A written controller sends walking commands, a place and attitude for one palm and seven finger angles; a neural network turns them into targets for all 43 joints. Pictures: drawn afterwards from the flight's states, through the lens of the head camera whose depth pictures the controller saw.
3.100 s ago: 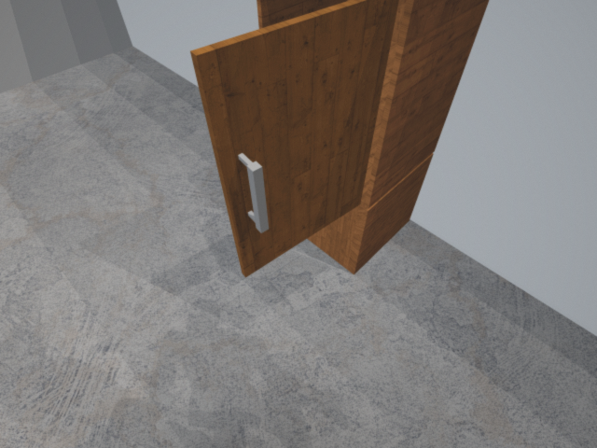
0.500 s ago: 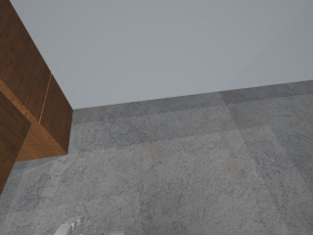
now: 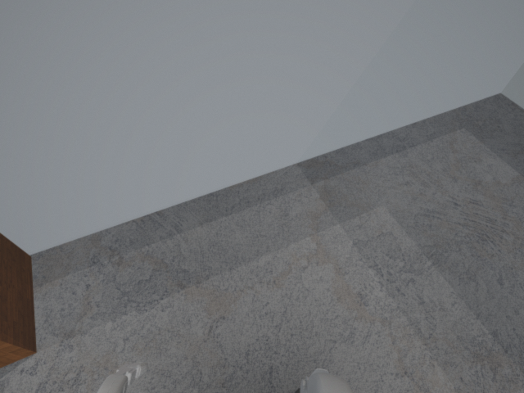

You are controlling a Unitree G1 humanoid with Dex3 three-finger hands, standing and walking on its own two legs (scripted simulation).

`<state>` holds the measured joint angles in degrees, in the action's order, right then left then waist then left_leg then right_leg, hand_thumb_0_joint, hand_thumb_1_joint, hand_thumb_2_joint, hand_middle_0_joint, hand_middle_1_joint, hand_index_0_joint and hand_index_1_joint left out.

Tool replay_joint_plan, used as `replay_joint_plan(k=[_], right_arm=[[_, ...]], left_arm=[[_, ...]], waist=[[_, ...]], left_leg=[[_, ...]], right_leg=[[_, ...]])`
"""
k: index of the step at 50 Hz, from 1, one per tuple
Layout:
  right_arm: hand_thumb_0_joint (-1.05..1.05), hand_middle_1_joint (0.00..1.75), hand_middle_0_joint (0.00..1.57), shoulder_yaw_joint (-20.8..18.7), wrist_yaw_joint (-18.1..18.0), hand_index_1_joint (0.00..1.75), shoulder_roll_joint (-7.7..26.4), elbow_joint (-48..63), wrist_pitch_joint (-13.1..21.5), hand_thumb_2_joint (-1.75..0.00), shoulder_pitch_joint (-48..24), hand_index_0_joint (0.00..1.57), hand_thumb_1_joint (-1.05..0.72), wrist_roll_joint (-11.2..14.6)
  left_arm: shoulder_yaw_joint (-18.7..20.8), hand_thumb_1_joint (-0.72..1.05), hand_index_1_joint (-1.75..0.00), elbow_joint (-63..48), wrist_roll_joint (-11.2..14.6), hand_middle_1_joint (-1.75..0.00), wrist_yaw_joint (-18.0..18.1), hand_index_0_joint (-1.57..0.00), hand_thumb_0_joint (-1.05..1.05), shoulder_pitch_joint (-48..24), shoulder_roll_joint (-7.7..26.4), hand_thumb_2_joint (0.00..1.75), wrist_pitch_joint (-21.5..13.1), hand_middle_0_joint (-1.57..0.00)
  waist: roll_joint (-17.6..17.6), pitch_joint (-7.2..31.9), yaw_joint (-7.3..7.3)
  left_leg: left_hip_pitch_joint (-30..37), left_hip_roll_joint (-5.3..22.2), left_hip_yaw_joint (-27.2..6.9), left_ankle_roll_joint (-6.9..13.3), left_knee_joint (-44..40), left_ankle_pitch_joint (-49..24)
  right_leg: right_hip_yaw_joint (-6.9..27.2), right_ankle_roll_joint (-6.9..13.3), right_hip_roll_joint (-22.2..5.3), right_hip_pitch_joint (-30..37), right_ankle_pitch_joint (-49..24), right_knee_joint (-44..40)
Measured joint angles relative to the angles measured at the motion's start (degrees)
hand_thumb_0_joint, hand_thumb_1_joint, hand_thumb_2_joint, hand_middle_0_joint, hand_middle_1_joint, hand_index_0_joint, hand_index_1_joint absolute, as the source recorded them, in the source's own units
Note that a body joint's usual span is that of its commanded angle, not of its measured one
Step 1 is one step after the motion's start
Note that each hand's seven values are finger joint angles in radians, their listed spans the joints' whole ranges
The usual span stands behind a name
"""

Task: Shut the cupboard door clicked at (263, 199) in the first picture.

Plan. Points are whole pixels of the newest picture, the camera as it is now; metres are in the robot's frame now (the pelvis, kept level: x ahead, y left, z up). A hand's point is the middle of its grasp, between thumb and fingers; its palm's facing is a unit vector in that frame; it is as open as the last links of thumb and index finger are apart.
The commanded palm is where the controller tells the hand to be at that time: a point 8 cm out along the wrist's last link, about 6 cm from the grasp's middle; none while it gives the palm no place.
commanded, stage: walk to a spot facing it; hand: left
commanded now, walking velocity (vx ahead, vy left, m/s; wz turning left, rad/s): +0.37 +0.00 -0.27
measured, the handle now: out of the picture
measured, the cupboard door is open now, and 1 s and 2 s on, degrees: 83 83 83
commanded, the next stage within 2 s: turn to face it in 0.54 s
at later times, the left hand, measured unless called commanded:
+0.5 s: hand (184, 300) +0.30 +0.17 -0.18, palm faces -0.09 -0.98 -0.18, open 7.3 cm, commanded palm none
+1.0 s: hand (227, 223) +0.49 +0.10 -0.20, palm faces +0.05 -0.99 -0.16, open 7.2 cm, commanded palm none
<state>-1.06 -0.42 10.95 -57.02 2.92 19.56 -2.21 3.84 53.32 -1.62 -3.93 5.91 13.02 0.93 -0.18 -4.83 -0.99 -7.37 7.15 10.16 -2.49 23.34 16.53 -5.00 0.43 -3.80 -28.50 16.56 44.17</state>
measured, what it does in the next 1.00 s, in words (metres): walks ahead: right foot, then left foot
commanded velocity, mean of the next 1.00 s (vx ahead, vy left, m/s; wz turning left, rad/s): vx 0.20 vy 0.00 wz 0.10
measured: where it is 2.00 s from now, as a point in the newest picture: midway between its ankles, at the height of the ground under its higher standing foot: (307, 301)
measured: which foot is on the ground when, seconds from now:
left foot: down 0.00-0.06, up 0.08-0.32, down 0.34-0.66, up 0.68-0.96, down 0.98-1.00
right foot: up 0.00-0.06, down 0.08-0.34, up 0.36-0.66, down 0.68-0.98, up 1.00-1.00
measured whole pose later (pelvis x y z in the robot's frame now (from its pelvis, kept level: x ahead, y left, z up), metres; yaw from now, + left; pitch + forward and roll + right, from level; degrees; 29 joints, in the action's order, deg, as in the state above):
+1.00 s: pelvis +0.41 -0.08 -0.02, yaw +2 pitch +0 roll -1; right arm -2.5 0.2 10.3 -57.3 0.0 12.7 -1.5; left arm 3.3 57.3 -0.3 0.9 8.6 10.6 -0.4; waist -1.6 -4.0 -1.7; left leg -22.3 4.0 7.9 1.7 36.0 12.9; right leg -14.7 -0.9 -5.0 -13.5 25.9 38.9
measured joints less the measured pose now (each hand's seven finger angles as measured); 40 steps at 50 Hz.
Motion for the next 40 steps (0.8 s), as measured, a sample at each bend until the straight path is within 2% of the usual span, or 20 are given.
replay_joint_plan(k=[2,4,6,8,10,12,16,17,18,20,22,24,27,30,33,34,35,37,38,40], right_arm=[[0.00,0.30,0.20,-0.21,0.12,0.30,0.35,-1.07,-0.62,-0.89,1.85,0.21,-0.90,0.04],[0.00,0.30,0.20,-0.23,0.34,0.30,0.24,-1.97,-1.22,-0.89,4.30,0.21,-0.90,0.59],[0.00,0.30,0.20,-0.59,0.50,0.30,1.14,-3.68,-2.72,-0.89,3.04,0.21,-0.90,1.04],[0.00,0.30,0.20,-1.17,0.44,0.30,1.79,-4.39,-3.44,-0.89,0.94,0.20,-0.91,1.00],[0.01,0.30,0.20,-1.49,0.50,0.30,1.66,-3.83,-3.47,-0.89,-1.07,0.20,-0.91,0.76],[0.01,0.30,0.20,-1.67,0.80,0.30,1.06,-2.55,-2.95,-0.89,-2.76,0.20,-0.91,0.67],[0.00,0.30,0.20,-1.54,1.27,0.30,-0.02,-0.12,-0.82,-0.89,-4.52,0.20,-0.91,0.41],[0.00,0.30,0.20,-1.48,1.29,0.30,0.19,0.48,-0.13,-0.89,-4.44,0.20,-0.91,0.34],[0.00,0.30,0.20,-1.52,1.14,0.30,0.14,0.72,0.60,-0.89,-4.57,0.20,-0.91,0.03],[0.00,0.30,0.20,-1.25,0.59,0.30,-0.97,0.81,1.32,-0.89,-4.71,0.20,-0.91,-0.45],[0.00,0.30,0.20,-0.88,0.21,0.30,-2.06,0.73,1.81,-0.89,-3.55,0.20,-0.91,-0.49],[0.00,0.30,0.20,-0.45,-0.13,0.30,-2.97,-0.24,2.16,-0.89,-2.04,0.20,-0.91,-0.41],[0.00,0.30,0.20,-0.01,-0.15,0.30,-3.54,-2.29,1.87,-0.89,0.03,0.20,-0.91,-0.27],[0.00,0.30,0.20,0.02,0.04,0.30,-3.52,-3.90,0.87,-0.89,1.62,0.21,-0.91,-0.09],[0.00,0.30,0.21,-0.13,0.22,0.30,-3.41,-5.17,-0.28,-0.89,3.74,0.21,-0.90,0.35],[0.00,0.30,0.21,-0.14,0.30,0.30,-3.56,-5.62,-0.72,-0.89,4.45,0.21,-0.90,0.77],[0.00,0.30,0.21,-0.26,0.31,0.30,-3.05,-6.33,-1.54,-0.89,3.94,0.21,-0.90,1.16],[0.00,0.30,0.21,-0.91,-0.02,0.30,-1.96,-7.29,-2.95,-0.89,2.17,0.21,-0.91,1.51],[0.00,0.30,0.20,-1.15,-0.24,0.30,-1.67,-7.41,-3.37,-0.89,1.18,0.21,-0.91,1.50],[0.00,0.30,0.20,-1.40,-0.55,0.30,-1.54,-6.81,-3.59,-0.89,-0.63,0.20,-0.91,1.46]], left_arm=[[-0.14,0.91,-0.30,-0.46,-0.05,-0.30,-0.01,-0.20,0.01,-1.47,0.04,0.90,-0.35,-0.20],[-0.30,0.91,-0.30,-1.34,-0.14,-0.30,0.16,-0.20,0.01,-2.22,0.87,0.90,-1.73,-0.20],[-0.07,0.91,-0.30,-1.10,0.51,-0.30,1.35,-0.20,0.00,-3.09,-0.13,0.90,-2.95,-0.20],[-0.38,0.91,-0.30,-0.66,0.69,-0.30,2.36,-0.20,0.00,-2.17,-1.23,0.90,-2.99,-0.20],[-0.58,0.91,-0.30,0.37,0.57,-0.30,2.95,-0.20,0.00,-0.30,-1.85,0.90,-2.72,-0.20],[-0.72,0.91,-0.30,1.97,0.36,-0.30,3.02,-0.20,0.00,1.75,-2.19,0.90,-2.49,-0.20],[0.15,0.93,-0.30,4.69,0.63,-0.30,2.98,-0.20,-0.01,5.21,-1.58,0.90,-2.28,-0.20],[0.10,0.93,-0.30,5.05,0.65,-0.30,2.83,-0.21,-0.01,6.32,-1.58,0.90,-2.09,-0.20],[0.10,0.93,-0.30,5.44,0.73,-0.30,2.72,-0.20,-0.01,7.25,-1.42,0.90,-1.81,-0.20],[0.22,0.93,-0.30,6.56,0.66,-0.30,2.67,-0.20,0.00,7.99,-0.60,0.90,-1.01,-0.20],[0.30,0.93,-0.30,7.48,0.34,-0.30,2.49,-0.20,0.00,7.49,-0.13,0.90,-0.67,-0.20],[0.30,0.92,-0.30,7.37,0.20,-0.30,2.12,-0.20,0.00,6.25,-0.14,0.90,-0.62,-0.20],[-0.16,0.92,-0.30,6.13,0.30,-0.30,1.62,-0.20,0.01,4.22,-1.09,0.90,-0.76,-0.20],[-0.56,0.91,-0.30,4.95,0.35,-0.30,1.25,-0.20,0.01,2.34,-2.09,0.90,-1.08,-0.20],[-0.69,0.91,-0.30,3.87,0.18,-0.30,1.04,-0.20,0.01,1.31,-2.16,0.90,-2.05,-0.20],[-0.56,0.91,-0.30,3.52,0.15,-0.30,1.23,-0.20,0.01,1.16,-1.85,0.90,-2.90,-0.20],[-0.43,0.91,-0.30,3.70,0.43,-0.30,1.76,-0.20,0.01,0.60,-2.41,0.90,-3.45,-0.20],[-0.74,0.91,-0.30,4.08,0.74,-0.30,2.77,-0.20,0.00,0.21,-3.80,0.90,-3.57,-0.20],[-0.91,0.91,-0.30,4.20,0.73,-0.30,3.26,-0.20,0.00,0.39,-4.30,0.90,-3.49,-0.20],[-0.59,0.92,-0.30,4.27,0.98,-0.30,4.32,-0.20,0.00,0.97,-4.83,0.90,-3.63,-0.20]], waist=[[0.50,-0.23,-1.04],[-0.86,0.45,-1.71],[0.50,-1.01,-1.70],[1.53,-1.64,-2.09],[1.10,-1.13,-2.28],[-0.02,-0.28,-2.15],[-1.19,1.00,-1.22],[-0.65,1.54,-0.90],[-0.51,2.02,-0.82],[-1.68,2.31,-0.79],[-2.12,2.58,-0.78],[-2.03,2.43,-0.27],[-0.75,1.89,0.39],[0.58,0.96,-0.09],[0.65,0.36,-0.71],[-0.39,0.54,-0.70],[0.37,-0.14,-0.69],[2.07,-1.02,-1.32],[2.23,-1.01,-1.58],[1.65,-0.53,-1.88]], left_leg=[[1.48,0.87,0.71,-1.09,2.08,2.79],[-0.59,1.09,1.17,-0.98,10.92,7.52],[-6.72,1.43,-2.98,0.08,27.57,12.52],[-12.50,1.02,-5.60,0.44,36.91,11.73],[-16.34,1.00,-5.77,0.30,36.72,9.36],[-17.90,0.88,-5.14,0.16,30.62,6.62],[-15.27,-0.25,-3.29,-0.22,13.97,-1.24],[-13.73,-0.46,-3.18,0.18,10.16,-0.80],[-13.56,-0.50,-3.07,1.24,10.16,-2.27],[-12.91,-0.81,-1.75,2.45,12.85,-0.71],[-10.55,-1.15,-0.99,2.38,11.32,0.45],[-7.16,-1.37,-0.46,1.46,7.29,-0.21],[-2.13,-1.01,0.38,0.90,1.54,-0.88],[1.58,-0.18,1.35,-0.45,-0.26,0.54],[2.83,0.96,1.90,-1.81,5.34,5.73],[0.91,0.74,1.68,-1.22,11.83,8.32],[-1.85,0.99,-0.65,-0.53,20.07,11.61],[-7.86,0.40,-5.00,0.42,33.26,13.57],[-10.61,0.00,-5.83,0.60,36.70,12.85],[-14.86,-0.64,-6.04,0.66,37.55,10.94]], right_leg=[[-1.05,0.46,0.60,2.77,-1.27,-6.21],[0.11,2.73,0.35,6.42,-1.49,-11.61],[-0.08,2.25,1.31,6.52,-1.75,-7.77],[-0.34,1.54,2.29,8.97,-0.93,-8.62],[0.05,0.94,2.85,11.77,-1.17,-11.82],[0.89,0.81,3.09,14.26,-1.38,-14.85],[2.14,0.10,3.35,18.09,1.22,-16.07],[2.41,0.03,3.72,18.10,3.07,-14.26],[2.49,0.49,3.63,16.88,5.75,-9.87],[3.66,1.31,3.27,11.96,9.63,4.59],[3.45,1.43,2.65,6.36,7.51,17.02],[2.78,0.92,1.49,2.32,4.55,20.81],[1.00,0.51,-0.12,0.05,1.87,11.99],[-0.85,0.54,-0.42,0.74,-1.01,-0.14],[-1.93,1.59,0.44,4.76,-4.22,-9.70],[-1.21,2.79,-0.18,5.39,-7.19,-10.51],[-1.69,3.07,0.16,5.20,-6.07,-7.65],[-3.42,2.69,0.96,7.35,-1.78,-6.44],[-4.12,2.43,1.15,8.77,-0.83,-7.65],[-5.37,1.54,1.20,11.51,-1.23,-11.37]])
